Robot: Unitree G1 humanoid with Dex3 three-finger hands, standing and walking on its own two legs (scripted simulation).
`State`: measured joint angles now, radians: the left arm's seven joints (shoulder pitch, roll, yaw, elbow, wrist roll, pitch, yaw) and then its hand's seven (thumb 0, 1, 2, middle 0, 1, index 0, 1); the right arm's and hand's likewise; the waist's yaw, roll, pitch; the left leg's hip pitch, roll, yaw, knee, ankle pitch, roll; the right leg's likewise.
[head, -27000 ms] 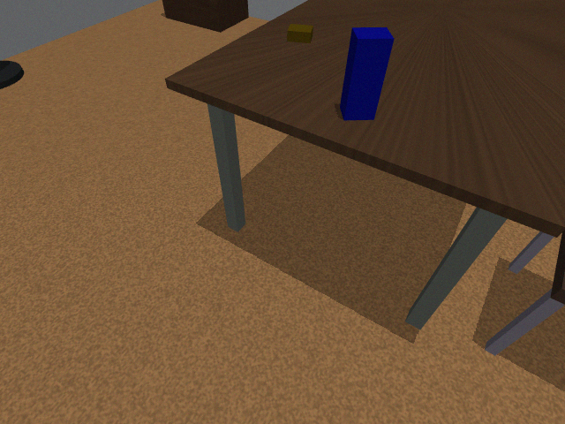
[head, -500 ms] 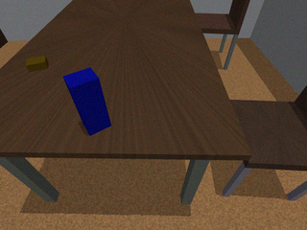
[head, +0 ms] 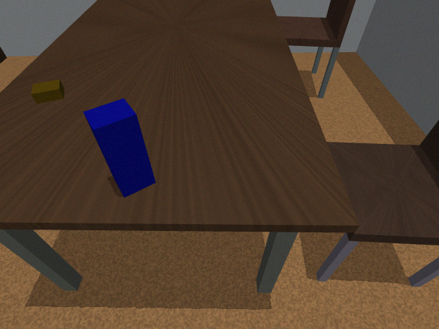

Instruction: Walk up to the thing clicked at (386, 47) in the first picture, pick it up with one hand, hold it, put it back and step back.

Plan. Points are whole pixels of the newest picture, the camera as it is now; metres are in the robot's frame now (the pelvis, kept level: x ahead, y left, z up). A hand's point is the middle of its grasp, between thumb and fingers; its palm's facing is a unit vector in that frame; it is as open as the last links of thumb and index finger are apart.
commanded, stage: stand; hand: left
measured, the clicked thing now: (124, 151) +0.46 +0.22 +0.08
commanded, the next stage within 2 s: none
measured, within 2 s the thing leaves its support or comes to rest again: neither
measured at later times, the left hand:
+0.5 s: hand out of the picture +0.07 +0.26 -0.15, palm faces -0.04 -0.93 -0.36, open 9.7 cm
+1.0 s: hand out of the picture +0.06 +0.26 -0.16, palm faces -0.04 -0.93 -0.36, open 7.4 cm
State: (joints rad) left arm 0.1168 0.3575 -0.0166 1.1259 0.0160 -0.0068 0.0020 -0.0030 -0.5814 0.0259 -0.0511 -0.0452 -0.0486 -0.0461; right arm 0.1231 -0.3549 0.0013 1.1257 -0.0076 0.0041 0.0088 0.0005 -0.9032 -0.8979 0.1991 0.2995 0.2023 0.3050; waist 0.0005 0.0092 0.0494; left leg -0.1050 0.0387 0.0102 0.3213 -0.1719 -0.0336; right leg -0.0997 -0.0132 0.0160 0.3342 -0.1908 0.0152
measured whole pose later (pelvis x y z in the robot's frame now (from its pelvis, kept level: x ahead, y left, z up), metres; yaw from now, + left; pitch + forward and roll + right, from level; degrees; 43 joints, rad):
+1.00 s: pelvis +0.00 +0.00 +0.00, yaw +0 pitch -3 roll +0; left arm 0.14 0.36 -0.01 1.11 0.02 -0.01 0.00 0.01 0.90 0.90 -0.20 -0.30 -0.20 -0.30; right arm 0.13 -0.35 0.00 1.13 -0.01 0.00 0.01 0.00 -0.91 -0.90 0.20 0.30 0.20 0.30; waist 0.00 0.00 0.05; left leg -0.10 0.04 0.01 0.32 -0.17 -0.03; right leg -0.10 -0.02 0.02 0.33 -0.19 0.02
